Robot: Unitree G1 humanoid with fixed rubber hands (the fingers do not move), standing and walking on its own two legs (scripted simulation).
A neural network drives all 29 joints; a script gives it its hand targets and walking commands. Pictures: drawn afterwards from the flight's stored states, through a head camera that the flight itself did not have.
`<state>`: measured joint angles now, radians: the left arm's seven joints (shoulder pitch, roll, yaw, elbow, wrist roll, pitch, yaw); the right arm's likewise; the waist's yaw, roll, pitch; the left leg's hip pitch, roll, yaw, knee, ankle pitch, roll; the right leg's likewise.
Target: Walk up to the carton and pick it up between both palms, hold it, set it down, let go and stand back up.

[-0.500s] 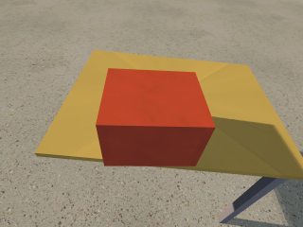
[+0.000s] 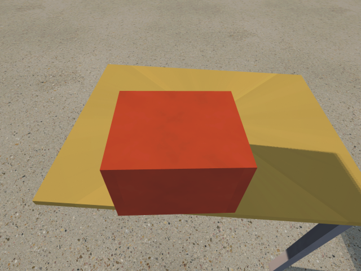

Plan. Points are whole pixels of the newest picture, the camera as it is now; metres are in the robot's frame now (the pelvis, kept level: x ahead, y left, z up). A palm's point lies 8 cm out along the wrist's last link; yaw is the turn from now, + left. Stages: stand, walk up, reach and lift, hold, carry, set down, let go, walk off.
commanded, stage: walk up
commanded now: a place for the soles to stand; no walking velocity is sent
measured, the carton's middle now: (176, 151) +0.40 +0.01 +0.03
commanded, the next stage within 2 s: stand in 1.98 s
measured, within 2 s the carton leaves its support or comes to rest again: neither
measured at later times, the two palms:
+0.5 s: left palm out of the picture +0.06 +0.23 -0.13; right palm out of the picture +0.07 -0.21 -0.13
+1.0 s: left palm out of the picture +0.09 +0.25 -0.13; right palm out of the picture +0.05 -0.23 -0.14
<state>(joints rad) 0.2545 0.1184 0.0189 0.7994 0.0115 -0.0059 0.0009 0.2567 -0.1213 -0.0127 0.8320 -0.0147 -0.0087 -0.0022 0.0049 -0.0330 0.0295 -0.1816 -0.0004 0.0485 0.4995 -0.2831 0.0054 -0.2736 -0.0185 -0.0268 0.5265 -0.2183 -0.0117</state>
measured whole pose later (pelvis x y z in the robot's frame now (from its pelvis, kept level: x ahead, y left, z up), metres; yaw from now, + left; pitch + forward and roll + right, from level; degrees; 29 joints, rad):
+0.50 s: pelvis +0.01 +0.01 +0.00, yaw -1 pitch -2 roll +1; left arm 0.29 0.14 0.03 0.90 0.01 0.00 0.02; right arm 0.28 -0.13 -0.03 0.90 -0.01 0.00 -0.01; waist 0.01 -0.02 0.03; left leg -0.13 -0.01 0.06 0.45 -0.28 0.02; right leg -0.23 -0.03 -0.01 0.49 -0.22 0.01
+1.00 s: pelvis -0.03 +0.02 -0.02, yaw -1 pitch -2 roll +1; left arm 0.16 0.20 0.04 0.78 0.01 0.04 0.04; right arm 0.21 -0.19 -0.05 0.79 0.00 0.06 -0.01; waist 0.00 -0.02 0.09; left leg -0.31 -0.01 0.08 0.66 -0.32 0.04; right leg -0.40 -0.03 0.01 0.67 -0.23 0.01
